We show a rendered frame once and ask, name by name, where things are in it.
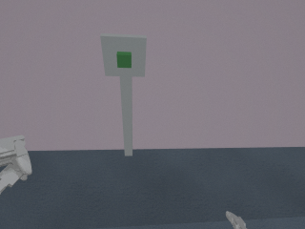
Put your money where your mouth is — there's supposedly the panel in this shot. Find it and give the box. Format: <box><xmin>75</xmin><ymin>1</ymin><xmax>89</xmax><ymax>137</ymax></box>
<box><xmin>100</xmin><ymin>33</ymin><xmax>147</xmax><ymax>156</ymax></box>

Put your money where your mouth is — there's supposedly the button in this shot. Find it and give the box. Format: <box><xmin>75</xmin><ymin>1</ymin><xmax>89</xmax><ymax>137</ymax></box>
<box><xmin>116</xmin><ymin>52</ymin><xmax>132</xmax><ymax>69</ymax></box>

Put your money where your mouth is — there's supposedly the left robot hand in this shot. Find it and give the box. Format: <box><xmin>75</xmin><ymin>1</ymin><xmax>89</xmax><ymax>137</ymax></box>
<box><xmin>0</xmin><ymin>135</ymin><xmax>32</xmax><ymax>195</ymax></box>

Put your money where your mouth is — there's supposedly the right robot hand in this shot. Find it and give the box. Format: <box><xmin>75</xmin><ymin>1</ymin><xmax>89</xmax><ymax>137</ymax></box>
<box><xmin>226</xmin><ymin>211</ymin><xmax>247</xmax><ymax>229</ymax></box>

